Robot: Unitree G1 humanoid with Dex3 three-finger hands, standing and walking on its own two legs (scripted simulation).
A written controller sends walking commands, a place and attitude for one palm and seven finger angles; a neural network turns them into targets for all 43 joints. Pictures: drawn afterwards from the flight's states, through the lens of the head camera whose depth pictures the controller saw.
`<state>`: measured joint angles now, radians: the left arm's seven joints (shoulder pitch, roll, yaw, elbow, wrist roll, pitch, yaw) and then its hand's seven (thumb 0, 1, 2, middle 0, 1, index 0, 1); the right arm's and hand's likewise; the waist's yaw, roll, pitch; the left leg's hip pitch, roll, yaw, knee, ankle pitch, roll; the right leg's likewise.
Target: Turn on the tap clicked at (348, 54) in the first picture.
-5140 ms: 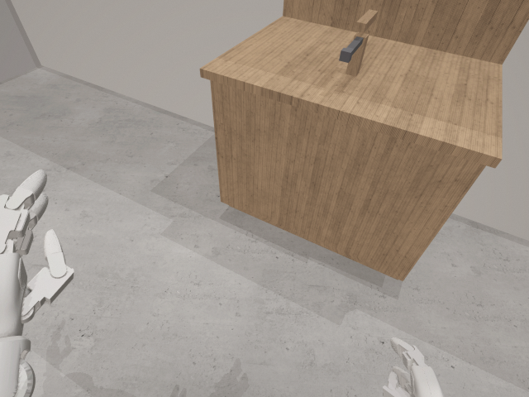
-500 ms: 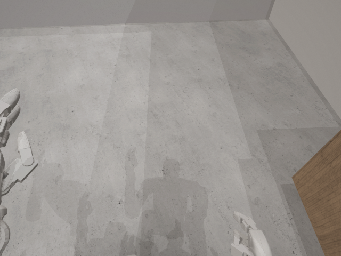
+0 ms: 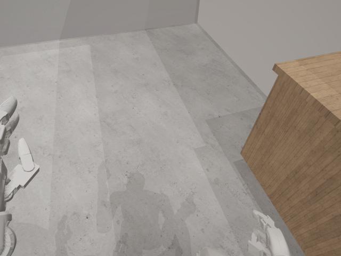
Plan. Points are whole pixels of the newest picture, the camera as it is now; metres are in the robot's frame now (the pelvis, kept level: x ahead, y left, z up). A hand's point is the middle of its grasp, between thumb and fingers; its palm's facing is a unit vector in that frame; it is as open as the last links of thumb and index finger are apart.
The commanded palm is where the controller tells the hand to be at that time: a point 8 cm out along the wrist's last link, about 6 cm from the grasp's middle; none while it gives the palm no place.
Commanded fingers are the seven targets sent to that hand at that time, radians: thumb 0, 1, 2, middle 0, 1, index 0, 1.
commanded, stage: turn to face it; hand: left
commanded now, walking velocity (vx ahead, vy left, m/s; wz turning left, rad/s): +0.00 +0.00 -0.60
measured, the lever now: out of the picture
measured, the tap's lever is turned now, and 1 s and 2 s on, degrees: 0 0 0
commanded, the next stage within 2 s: none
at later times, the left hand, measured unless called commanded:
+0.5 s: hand (113, 171) +0.21 +0.12 +0.18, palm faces +0.14 -0.88 -0.46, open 7.4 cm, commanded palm +0.18 +0.17 +0.18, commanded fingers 0.00 0.90 0.90 -0.20 -0.30 -0.20 -0.30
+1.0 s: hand (193, 197) +0.19 -0.01 +0.17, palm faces -0.18 -0.83 -0.53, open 7.4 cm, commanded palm +0.16 +0.07 +0.18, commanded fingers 0.00 0.90 0.90 -0.20 -0.30 -0.20 -0.30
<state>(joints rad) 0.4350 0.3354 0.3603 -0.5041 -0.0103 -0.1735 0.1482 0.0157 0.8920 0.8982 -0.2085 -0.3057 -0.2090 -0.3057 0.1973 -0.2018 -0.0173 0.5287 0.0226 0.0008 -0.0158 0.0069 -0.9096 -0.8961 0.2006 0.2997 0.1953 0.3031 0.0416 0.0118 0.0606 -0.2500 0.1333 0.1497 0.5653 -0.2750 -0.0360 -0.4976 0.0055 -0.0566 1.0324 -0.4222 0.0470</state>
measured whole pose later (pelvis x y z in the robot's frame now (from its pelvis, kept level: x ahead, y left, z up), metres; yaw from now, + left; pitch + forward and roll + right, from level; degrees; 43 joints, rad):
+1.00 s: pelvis -0.13 -0.07 +0.00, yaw -35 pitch +0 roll +1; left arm 0.54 0.41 0.40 -0.59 -0.05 -0.19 0.14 0.01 0.89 0.90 -0.21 -0.31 -0.21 -0.31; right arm 0.16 -0.22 -0.01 0.57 0.01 0.06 -0.01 0.01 -0.91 -0.90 0.21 0.30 0.20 0.30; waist -0.01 0.01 0.13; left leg -0.44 0.07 0.06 0.96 -0.45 -0.09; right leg -0.37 0.05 0.00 0.56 -0.20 -0.07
